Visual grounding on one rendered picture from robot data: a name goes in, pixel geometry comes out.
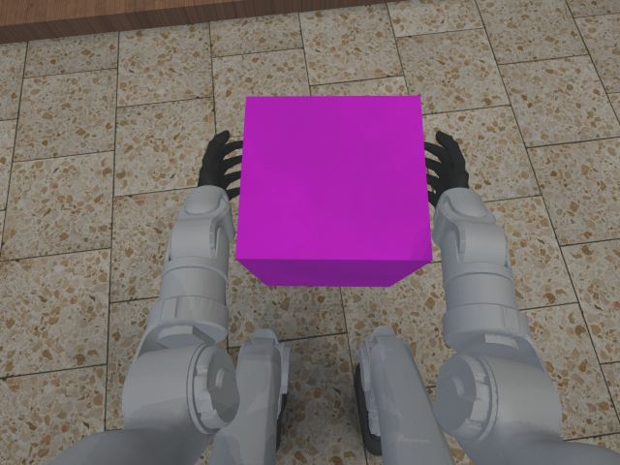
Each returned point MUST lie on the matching right robot shin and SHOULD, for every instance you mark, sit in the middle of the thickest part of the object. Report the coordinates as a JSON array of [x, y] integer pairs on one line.
[[370, 400]]

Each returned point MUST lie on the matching right robot upper arm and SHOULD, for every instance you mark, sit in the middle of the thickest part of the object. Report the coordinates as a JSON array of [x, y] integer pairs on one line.
[[507, 412]]

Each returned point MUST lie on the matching robot right forearm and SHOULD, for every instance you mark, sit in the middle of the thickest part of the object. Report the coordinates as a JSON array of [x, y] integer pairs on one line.
[[482, 313]]

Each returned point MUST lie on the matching robot left forearm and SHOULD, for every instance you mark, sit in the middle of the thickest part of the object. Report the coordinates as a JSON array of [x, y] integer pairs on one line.
[[191, 306]]

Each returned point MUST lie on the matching left robot hand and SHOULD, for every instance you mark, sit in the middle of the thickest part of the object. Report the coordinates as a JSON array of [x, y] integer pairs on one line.
[[214, 166]]

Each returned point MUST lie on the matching robot left thigh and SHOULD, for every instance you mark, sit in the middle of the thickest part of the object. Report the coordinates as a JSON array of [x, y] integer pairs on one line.
[[262, 375]]

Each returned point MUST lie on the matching carton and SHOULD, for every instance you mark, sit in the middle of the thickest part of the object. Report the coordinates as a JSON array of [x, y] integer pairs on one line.
[[333, 191]]

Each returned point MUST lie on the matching right robot hand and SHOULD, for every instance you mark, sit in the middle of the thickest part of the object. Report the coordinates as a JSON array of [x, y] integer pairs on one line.
[[451, 172]]

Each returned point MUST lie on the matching left robot upper arm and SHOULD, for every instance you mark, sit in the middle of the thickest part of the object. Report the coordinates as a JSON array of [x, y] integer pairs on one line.
[[174, 402]]

